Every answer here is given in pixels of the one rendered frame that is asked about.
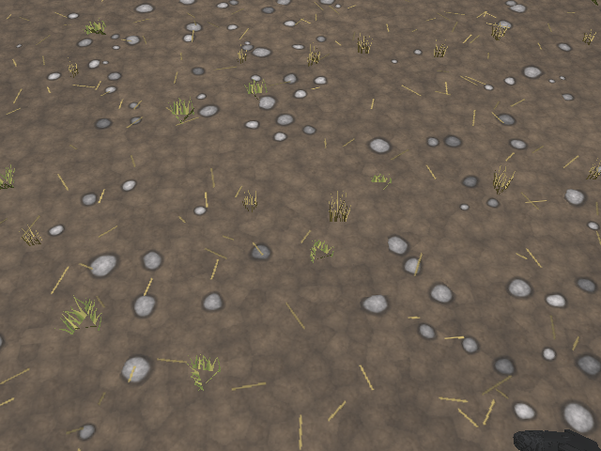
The right robot hand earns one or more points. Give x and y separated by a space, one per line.
539 440

